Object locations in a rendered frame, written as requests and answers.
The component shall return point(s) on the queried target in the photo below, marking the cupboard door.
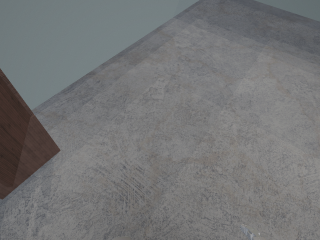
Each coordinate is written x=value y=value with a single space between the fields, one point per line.
x=14 y=122

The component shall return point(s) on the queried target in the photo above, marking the robot right hand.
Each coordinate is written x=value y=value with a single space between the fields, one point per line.
x=251 y=233

